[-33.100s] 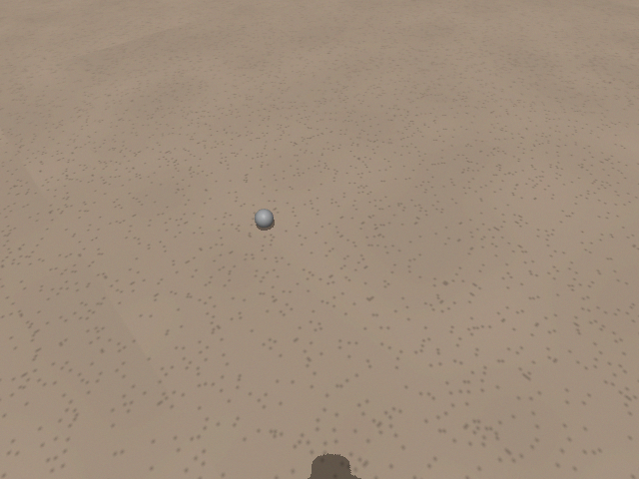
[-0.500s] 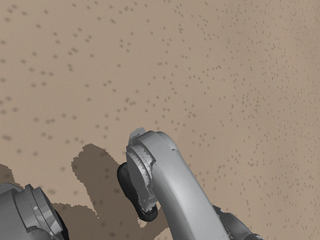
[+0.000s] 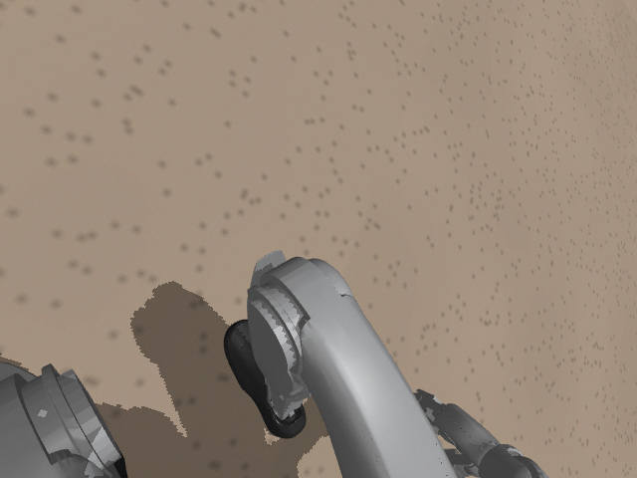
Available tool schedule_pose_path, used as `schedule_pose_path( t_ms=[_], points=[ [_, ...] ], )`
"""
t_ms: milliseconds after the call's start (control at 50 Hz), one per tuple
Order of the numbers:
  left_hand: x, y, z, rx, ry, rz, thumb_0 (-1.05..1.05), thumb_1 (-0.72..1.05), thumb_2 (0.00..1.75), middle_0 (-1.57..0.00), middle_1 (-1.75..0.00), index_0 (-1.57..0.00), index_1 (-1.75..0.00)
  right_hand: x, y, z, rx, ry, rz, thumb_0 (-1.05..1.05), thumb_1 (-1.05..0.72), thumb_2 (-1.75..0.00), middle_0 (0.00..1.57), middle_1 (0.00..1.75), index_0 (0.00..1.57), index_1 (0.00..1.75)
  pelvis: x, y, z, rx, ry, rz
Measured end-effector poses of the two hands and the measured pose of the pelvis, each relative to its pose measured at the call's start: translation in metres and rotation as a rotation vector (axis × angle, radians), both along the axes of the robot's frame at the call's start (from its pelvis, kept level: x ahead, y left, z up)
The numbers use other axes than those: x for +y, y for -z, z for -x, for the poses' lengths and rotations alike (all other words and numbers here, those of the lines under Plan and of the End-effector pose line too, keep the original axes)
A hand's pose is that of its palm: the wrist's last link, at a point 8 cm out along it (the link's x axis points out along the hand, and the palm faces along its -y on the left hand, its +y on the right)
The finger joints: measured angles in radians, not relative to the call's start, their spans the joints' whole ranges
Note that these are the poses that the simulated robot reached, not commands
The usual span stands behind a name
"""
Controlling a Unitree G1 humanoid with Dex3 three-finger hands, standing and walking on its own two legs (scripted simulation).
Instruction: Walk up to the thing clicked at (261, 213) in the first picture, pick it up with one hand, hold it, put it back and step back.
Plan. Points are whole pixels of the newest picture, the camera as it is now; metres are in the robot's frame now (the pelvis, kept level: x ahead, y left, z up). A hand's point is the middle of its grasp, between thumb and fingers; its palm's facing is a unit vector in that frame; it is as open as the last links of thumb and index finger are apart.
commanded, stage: rest palm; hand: left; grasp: from above
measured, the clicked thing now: out of the picture +0.49 +0.38 -0.27
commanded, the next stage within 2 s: none
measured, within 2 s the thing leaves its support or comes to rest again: neither
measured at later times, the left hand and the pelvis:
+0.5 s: hand out of the picture +0.48 +0.36 -0.25, palm faces -0.44 -0.16 -0.88, open 14.1 cm; pelvis +0.00 +0.00 +0.00, yaw -1 degrees
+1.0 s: hand out of the picture +0.48 +0.36 -0.25, palm faces -0.44 -0.16 -0.88, open 13.7 cm; pelvis +0.00 +0.00 +0.00, yaw -1 degrees
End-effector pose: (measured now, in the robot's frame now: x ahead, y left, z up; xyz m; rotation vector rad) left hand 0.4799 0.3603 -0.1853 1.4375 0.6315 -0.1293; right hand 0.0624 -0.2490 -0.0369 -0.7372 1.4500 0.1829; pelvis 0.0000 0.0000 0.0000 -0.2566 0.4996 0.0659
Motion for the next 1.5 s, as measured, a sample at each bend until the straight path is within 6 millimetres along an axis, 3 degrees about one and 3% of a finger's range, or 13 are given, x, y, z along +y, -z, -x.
schedule_pose_path(
  t_ms=[540,1500],
  points=[
    [0.002,0.003,-0.005,-0.006,-0.024,-0.007,0.00,-0.52,0.98,-0.09,-1.04,-0.09,-1.04,0.003,-0.003,0.009,0.032,0.007,-0.010,0.00,-0.91,-0.90,0.20,0.30,0.20,0.30,0.001,-0.002,-0.001,0.004,0.007,0.008],
    [-0.001,0.010,-0.005,-0.018,-0.016,-0.001,0.00,-0.43,0.99,-0.11,-1.11,-0.12,-1.10,0.005,-0.008,0.003,0.019,-0.025,0.002,0.00,-0.91,-0.90,0.20,0.30,0.20,0.30,0.003,-0.003,0.001,-0.005,0.013,0.020]
  ],
)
